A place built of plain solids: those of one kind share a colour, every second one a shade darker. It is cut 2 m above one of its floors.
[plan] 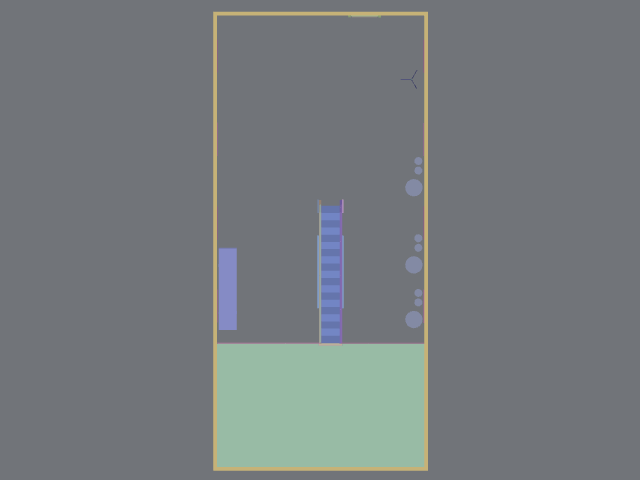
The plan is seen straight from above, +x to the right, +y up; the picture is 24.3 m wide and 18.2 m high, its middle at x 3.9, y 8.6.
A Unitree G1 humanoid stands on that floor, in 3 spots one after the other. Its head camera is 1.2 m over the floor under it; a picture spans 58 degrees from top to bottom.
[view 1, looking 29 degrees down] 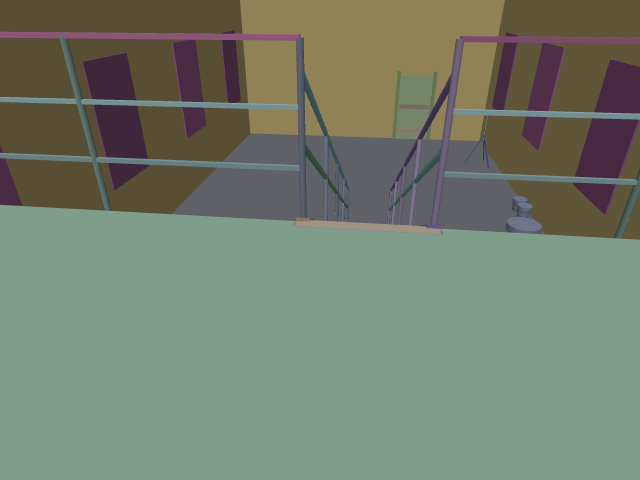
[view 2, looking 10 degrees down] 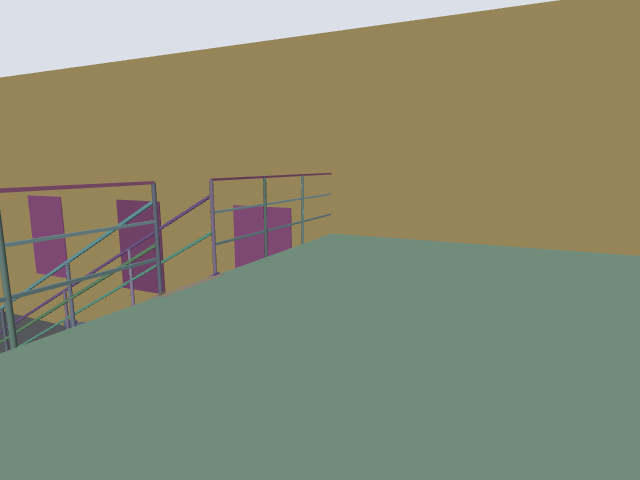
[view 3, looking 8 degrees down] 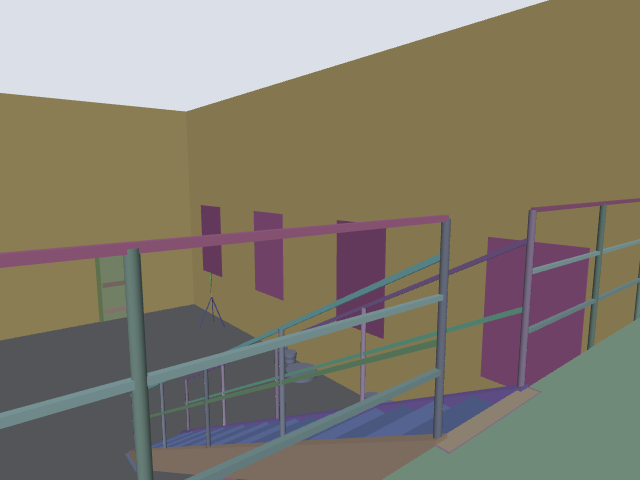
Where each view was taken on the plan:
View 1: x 4.30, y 2.29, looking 97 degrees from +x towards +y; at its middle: loft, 2.48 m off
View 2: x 1.00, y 1.70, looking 25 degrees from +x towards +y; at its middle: loft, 6.91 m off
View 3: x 2.30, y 3.58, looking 51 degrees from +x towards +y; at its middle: wall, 8.91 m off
